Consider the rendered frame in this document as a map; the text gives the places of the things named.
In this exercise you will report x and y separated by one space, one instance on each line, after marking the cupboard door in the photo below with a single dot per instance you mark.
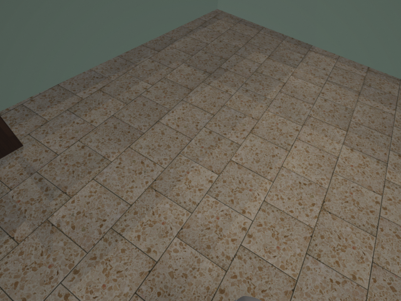
5 128

